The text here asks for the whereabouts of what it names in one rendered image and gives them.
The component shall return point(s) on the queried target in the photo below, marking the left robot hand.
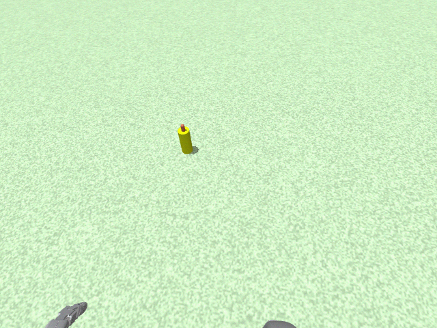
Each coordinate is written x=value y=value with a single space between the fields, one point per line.
x=67 y=316

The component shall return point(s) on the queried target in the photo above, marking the bottle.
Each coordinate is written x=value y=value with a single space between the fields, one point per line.
x=185 y=139

